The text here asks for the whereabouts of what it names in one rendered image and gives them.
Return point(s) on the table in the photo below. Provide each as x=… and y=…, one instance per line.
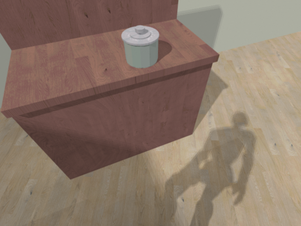
x=70, y=88

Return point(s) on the knob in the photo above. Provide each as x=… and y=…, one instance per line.
x=140, y=29

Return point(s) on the lid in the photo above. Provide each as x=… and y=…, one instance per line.
x=150, y=36

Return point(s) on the pot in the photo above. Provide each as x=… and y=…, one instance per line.
x=141, y=56

